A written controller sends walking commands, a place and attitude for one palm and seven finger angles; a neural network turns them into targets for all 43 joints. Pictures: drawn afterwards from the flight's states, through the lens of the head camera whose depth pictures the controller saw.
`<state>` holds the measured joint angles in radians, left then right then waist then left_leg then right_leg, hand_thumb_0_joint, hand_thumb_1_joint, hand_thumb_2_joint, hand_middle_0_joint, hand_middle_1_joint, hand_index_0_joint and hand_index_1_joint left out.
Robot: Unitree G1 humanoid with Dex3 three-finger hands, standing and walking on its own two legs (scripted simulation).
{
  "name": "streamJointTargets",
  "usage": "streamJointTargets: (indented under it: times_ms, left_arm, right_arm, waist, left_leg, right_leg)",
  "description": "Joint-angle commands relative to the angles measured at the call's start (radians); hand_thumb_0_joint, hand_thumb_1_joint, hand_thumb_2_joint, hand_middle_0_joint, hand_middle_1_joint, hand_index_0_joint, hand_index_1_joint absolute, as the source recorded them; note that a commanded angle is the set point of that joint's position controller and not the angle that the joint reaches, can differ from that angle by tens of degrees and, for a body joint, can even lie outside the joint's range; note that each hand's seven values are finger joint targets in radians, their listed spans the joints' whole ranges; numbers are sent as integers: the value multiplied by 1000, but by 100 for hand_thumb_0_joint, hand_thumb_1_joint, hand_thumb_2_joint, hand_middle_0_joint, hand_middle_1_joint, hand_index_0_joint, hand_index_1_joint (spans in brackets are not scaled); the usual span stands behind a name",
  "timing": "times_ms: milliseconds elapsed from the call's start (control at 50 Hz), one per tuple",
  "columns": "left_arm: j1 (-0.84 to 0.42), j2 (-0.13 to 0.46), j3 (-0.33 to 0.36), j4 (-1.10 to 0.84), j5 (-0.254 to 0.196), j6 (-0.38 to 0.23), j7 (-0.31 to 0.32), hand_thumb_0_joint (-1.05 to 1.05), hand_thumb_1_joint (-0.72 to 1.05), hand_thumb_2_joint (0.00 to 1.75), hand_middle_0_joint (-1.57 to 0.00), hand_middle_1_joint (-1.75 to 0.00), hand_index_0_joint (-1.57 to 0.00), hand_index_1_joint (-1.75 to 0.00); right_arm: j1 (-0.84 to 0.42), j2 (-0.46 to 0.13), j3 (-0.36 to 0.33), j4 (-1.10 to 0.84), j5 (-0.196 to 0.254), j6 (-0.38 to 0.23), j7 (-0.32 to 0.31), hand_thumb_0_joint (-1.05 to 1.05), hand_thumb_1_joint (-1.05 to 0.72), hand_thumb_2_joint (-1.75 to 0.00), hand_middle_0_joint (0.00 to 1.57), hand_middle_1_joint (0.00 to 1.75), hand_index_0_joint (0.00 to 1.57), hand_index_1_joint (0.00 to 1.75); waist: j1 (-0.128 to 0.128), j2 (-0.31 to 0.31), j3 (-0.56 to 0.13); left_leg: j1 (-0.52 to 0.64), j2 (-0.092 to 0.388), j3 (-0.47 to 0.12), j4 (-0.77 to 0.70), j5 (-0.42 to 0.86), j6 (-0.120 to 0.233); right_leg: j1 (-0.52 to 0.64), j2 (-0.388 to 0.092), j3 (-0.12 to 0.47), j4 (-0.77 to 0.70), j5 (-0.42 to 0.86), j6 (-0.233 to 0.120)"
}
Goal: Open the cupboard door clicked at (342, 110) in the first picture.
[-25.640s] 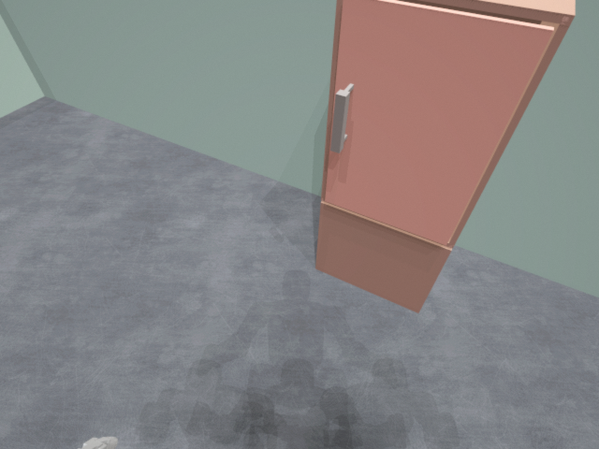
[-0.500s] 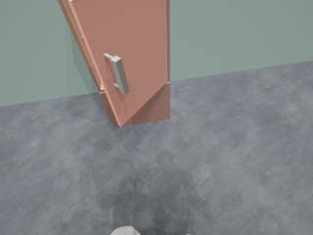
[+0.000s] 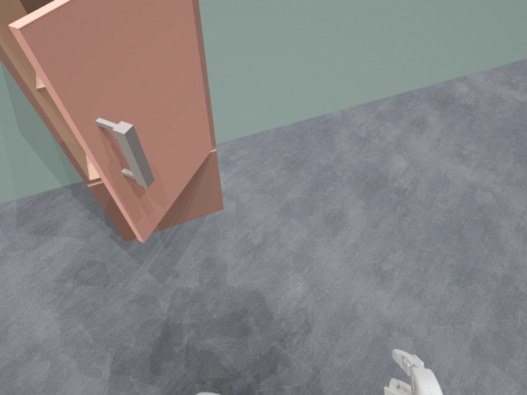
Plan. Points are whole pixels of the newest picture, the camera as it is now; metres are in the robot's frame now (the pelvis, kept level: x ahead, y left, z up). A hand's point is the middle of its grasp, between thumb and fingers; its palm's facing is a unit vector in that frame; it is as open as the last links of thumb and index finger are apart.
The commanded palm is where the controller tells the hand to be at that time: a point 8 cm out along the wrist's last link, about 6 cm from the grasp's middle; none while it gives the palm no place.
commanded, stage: walk to a spot facing it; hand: left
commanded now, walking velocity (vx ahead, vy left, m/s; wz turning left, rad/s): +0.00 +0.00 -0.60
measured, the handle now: (125, 153) +0.51 +0.33 -0.01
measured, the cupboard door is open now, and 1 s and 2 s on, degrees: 43 43 43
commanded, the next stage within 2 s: turn to face it in 1.96 s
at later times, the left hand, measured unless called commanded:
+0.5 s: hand (204, 345) +0.21 +0.13 -0.16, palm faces -0.35 -0.89 -0.28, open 7.4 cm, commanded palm none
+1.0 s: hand (292, 285) +0.34 -0.02 -0.16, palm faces -0.67 -0.72 -0.16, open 7.4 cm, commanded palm none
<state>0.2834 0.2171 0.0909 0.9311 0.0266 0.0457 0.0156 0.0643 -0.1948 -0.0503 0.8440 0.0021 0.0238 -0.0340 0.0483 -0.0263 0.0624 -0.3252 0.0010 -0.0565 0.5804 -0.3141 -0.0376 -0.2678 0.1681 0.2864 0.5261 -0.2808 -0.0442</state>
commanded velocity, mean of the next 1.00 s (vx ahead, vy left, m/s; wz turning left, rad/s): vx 0.17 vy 0.00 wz -0.59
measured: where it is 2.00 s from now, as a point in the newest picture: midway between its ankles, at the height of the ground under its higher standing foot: (401, 336)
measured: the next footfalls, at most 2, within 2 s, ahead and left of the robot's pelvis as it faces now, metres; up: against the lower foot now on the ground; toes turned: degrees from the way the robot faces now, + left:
left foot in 0.02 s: +0.04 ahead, +0.14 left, +0.00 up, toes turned -3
right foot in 0.38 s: +0.02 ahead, -0.14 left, +0.00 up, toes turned -19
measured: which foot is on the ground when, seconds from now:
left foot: up 0.00-0.00, down 0.02-0.36, up 0.38-0.66, down 0.68-1.00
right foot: down 0.00-0.00, up 0.02-0.36, down 0.38-0.68, up 0.70-1.00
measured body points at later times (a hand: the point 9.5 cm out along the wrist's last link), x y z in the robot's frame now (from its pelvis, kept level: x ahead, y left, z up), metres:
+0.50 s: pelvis +0.02 -0.02 -0.01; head +0.07 -0.06 +0.44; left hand +0.22 +0.17 -0.14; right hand -0.06 -0.29 -0.16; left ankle +0.02 +0.13 -0.67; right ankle -0.01 -0.13 -0.73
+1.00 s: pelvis +0.13 -0.09 +0.00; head +0.18 -0.13 +0.45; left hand +0.37 +0.01 -0.15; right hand -0.07 -0.22 -0.14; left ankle +0.12 +0.08 -0.73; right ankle +0.12 -0.24 -0.69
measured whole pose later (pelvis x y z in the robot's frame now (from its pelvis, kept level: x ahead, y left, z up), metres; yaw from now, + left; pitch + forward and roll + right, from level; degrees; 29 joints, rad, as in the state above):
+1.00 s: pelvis +0.13 -0.09 +0.00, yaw -40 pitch +3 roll +0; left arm 0.09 0.21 0.08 0.93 0.04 0.04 -0.07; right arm 0.45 -0.16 -0.01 1.00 -0.04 -0.06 -0.02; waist -0.05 -0.01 0.09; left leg -0.02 0.14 0.29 0.39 -0.38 -0.08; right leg -0.59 -0.06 -0.10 0.83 -0.26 -0.01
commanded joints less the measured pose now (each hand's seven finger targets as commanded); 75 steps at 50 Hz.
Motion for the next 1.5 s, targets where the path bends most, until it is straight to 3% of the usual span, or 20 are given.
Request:
streamJointTargets:
  times_ms: [0, 100, 300, 320, 340, 360, 400, 620, 640, 660, 680, 740, 800, 940, 1020, 1040, 1060, 1080, 1200, 1480]
  left_arm:
    - [-33, 133, 26, -131, -5, -34, -18, 0, 90, 90, -20, -30, -20, -30]
    - [-60, 97, 17, -103, -4, -13, -45, 0, 90, 90, -20, -30, -20, -30]
    - [-130, 108, 0, -104, -9, -22, -57, 0, 90, 90, -20, -30, -20, -30]
    - [-42, 158, 10, -80, -6, -30, -49, 0, 90, 90, -20, -30, -20, -30]
    - [31, 291, 39, -61, 5, -43, -29, 0, 90, 90, -20, -30, -20, -30]
    - [84, 328, 40, -43, -15, -39, -14, 0, 90, 90, -20, -30, -20, -30]
    - [-34, 263, 36, -69, -8, -25, 5, 0, 90, 90, -20, -30, -20, -30]
    - [-188, 197, 29, -109, -5, -39, -29, 0, 90, 90, -20, -30, -20, -30]
    - [-188, 147, 16, -119, -6, -39, -34, 0, 90, 90, -20, -30, -20, -30]
    - [-205, 65, 0, -151, -15, -37, -44, 0, 90, 90, -20, -30, -20, -30]
    - [-293, 80, 7, -202, -10, -51, -54, 0, 90, 90, -20, -30, -20, -30]
    - [-227, 77, 18, -139, 13, -55, -78, 0, 90, 90, -20, -30, -20, -30]
    - [-228, 17, -6, -120, 6, -47, -86, 0, 90, 90, -20, -30, -20, -30]
    - [-345, 4, -24, -132, -1, -49, -91, 0, 90, 90, -20, -30, -20, -30]
    - [-88, 65, 1, -45, 1, -66, -80, 0, 90, 90, -20, -30, -20, -30]
    - [116, 157, 26, 12, 4, -78, -68, 0, 90, 90, -20, -30, -20, -30]
    - [252, 287, 64, 43, -2, -83, -46, 0, 90, 90, -20, -30, -20, -30]
    - [216, 325, 62, 44, -28, -77, -32, 0, 90, 90, -20, -30, -20, -30]
    - [-69, 110, 3, -19, -6, -108, -16, 0, 90, 90, -20, -30, -20, -30]
    - [175, 89, -22, 117, -13, -136, 0, 0, 90, 90, -20, -30, -20, -30]
  right_arm:
    - [179, -267, -46, -56, -30, -25, -24, 0, -90, -90, 20, 30, 20, 30]
    - [155, -175, -10, -45, -37, -36, -20, 0, -90, -90, 20, 30, 20, 30]
    - [242, -236, -41, 11, -29, -22, -3, 0, -90, -90, 20, 30, 20, 30]
    - [229, -224, -41, 1, -20, -22, 3, 0, -90, -90, 20, 30, 20, 30]
    - [223, -133, -22, -37, -9, -19, 13, 0, -90, -90, 20, 30, 20, 30]
    - [162, -155, -19, -57, -7, -7, 1, 0, -90, -90, 20, 30, 20, 30]
    - [142, -143, -22, -37, -7, 2, -5, 0, -90, -90, 20, 30, 20, 30]
    - [305, -115, -25, 21, -23, -39, 20, 0, -90, -90, 20, 30, 20, 30]
    - [380, -156, -33, 44, -26, -50, 10, 0, -90, -90, 20, 30, 20, 30]
    - [488, -269, -55, 67, -51, -59, 2, 0, -90, -90, 20, 30, 20, 30]
    - [507, -296, -53, 59, -49, -64, -11, 0, -90, -90, 20, 30, 20, 30]
    - [330, -176, -14, 20, -44, -83, 2, 0, -90, -90, 20, 30, 20, 30]
    - [411, -129, 2, 72, -36, -102, -4, 0, -90, -90, 20, 30, 20, 30]
    - [480, -136, -5, 130, -46, -91, 5, 0, -90, -90, 20, 30, 20, 30]
    - [408, -179, -13, 121, -33, -84, 8, 0, -90, -90, 20, 30, 20, 30]
    - [351, -165, -10, 97, -16, -86, 22, 0, -90, -90, 20, 30, 20, 30]
    - [325, -86, 2, 46, 6, -89, 24, 0, -90, -90, 20, 30, 20, 30]
    - [236, -102, -7, 20, 2, -82, 20, 0, -90, -90, 20, 30, 20, 30]
    - [294, -49, -15, 112, -30, -41, 25, 0, -90, -90, 20, 30, 20, 30]
    - [-95, -39, -5, -8, -19, -69, 54, 0, -90, -90, 20, 30, 20, 30]
  waist:
    - [-72, 237, -105]
    - [-31, 224, -94]
    - [-47, 222, -99]
    - [1, 122, -141]
    - [30, -229, -193]
    - [70, -229, -183]
    - [17, -246, -121]
    - [-113, -106, -31]
    - [-146, 41, -47]
    - [-194, 377, -44]
    - [-192, 259, -3]
    - [-82, 173, 65]
    - [-92, 164, -3]
    - [-127, 205, 17]
    - [17, 166, -94]
    - [120, 40, -199]
    - [155, -216, -301]
    - [135, -190, -227]
    - [-81, -45, -79]
    - [-7, -80, 13]
  left_leg:
    - [249, 520, -435, -293, 288, 253]
    - [218, 291, -20, -197, 663, 158]
    - [168, 301, 134, -41, 571, 83]
    - [54, 271, 178, 100, 449, 37]
    - [-226, 120, 278, 371, -86, -33]
    - [-265, 87, 135, 522, -377, -32]
    - [-313, 117, 51, 602, -267, -28]
    - [200, 21, 165, -47, -21, -20]
    - [343, 106, 57, -194, -134, 11]
    - [418, 397, -325, -357, -401, 107]
    - [321, 549, -480, -463, -464, 202]
    - [178, 411, -196, -434, -200, 135]
    - [324, 327, 84, -332, 350, 101]
    - [337, 340, 275, -291, 461, 104]
    - [223, 318, 347, 52, 753, 66]
    - [0, 272, 372, 309, 603, 29]
    - [-332, 93, 332, 678, -254, -29]
    - [-431, 109, 152, 835, -309, -10]
    - [-220, 170, 86, 553, 17, -23]
    - [-281, 54, 153, 119, 95, 16]
  right_leg:
    - [-325, -99, -189, 500, -365, 77]
    - [-338, -169, -260, 694, -164, 105]
    - [39, -153, -397, 28, 18, 42]
    - [236, -210, -327, -80, 200, 13]
    - [440, -503, 63, -148, 529, -97]
    - [349, -600, 135, -141, 693, -197]
    - [242, -486, 79, -139, 466, -193]
    - [-199, -284, 32, -175, -309, -102]
    - [-322, -207, -23, -31, -332, -56]
    - [-505, -56, -214, 320, -372, 8]
    - [-546, -149, -241, 494, -324, 22]
    - [-516, -244, -253, 705, -65, 38]
    - [-522, -245, -313, 659, 26, 55]
    - [-341, -213, -436, 235, 23, 23]
    - [113, -121, -495, 87, 18, -48]
    - [442, -210, -366, 36, 13, -95]
    - [654, -544, 185, -106, 29, -222]
    - [527, -620, 336, -246, -21, -257]
    - [49, -397, -102, -305, 145, -151]
    - [356, -378, -121, -202, 803, -132]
